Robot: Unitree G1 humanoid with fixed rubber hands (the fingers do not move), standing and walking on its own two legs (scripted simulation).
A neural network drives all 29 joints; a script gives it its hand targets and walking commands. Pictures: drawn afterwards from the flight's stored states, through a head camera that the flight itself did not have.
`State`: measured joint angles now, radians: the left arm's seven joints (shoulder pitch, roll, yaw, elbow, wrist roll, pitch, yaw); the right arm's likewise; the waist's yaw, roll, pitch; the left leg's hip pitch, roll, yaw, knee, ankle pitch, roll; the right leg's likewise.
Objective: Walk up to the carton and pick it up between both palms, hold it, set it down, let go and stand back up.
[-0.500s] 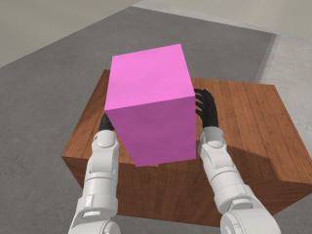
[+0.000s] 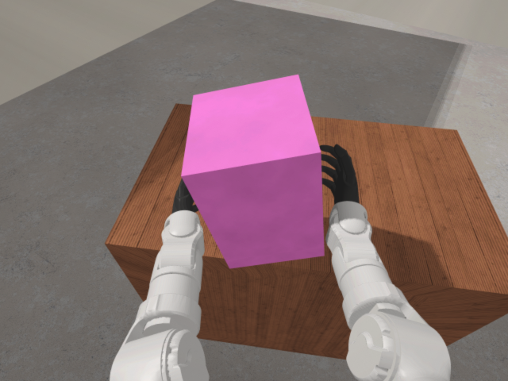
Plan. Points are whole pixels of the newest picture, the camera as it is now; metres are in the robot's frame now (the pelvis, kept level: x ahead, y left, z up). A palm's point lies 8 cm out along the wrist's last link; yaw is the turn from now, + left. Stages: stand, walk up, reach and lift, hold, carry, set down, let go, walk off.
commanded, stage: set down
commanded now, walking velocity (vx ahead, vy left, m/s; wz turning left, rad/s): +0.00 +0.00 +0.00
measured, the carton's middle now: (261, 178) +0.44 +0.03 +0.08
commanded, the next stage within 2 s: none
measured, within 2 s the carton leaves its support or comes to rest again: rests again in 0.70 s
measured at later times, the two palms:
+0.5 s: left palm (194, 212) +0.41 +0.15 +0.01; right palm (336, 199) +0.44 -0.11 +0.04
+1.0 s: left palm (199, 216) +0.42 +0.14 -0.01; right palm (337, 210) +0.44 -0.12 +0.01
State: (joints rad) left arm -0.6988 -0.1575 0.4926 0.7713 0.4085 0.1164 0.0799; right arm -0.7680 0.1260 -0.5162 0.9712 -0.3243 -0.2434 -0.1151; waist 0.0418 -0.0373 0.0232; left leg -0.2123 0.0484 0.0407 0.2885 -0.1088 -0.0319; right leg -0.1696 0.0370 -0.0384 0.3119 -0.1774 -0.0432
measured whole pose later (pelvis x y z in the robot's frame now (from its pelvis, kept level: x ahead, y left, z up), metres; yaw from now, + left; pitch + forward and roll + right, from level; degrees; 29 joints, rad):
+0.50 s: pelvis +0.02 +0.00 +0.00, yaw +0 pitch +13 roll +0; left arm -0.73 -0.13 0.50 0.93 0.36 -0.08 0.13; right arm -0.79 0.10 -0.55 1.05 -0.39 -0.32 -0.12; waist 0.06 -0.02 -0.07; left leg -0.43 0.06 0.05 0.33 -0.13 -0.04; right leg -0.38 0.05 -0.03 0.34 -0.19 -0.05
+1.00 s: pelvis +0.01 +0.00 -0.01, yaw -2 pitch +21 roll +1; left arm -0.79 -0.10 0.56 1.11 0.32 -0.32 0.15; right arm -0.82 0.05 -0.50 1.15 -0.38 -0.42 -0.13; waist 0.06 -0.01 -0.13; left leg -0.60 0.06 0.07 0.35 -0.12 -0.03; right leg -0.58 0.04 -0.01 0.41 -0.19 -0.04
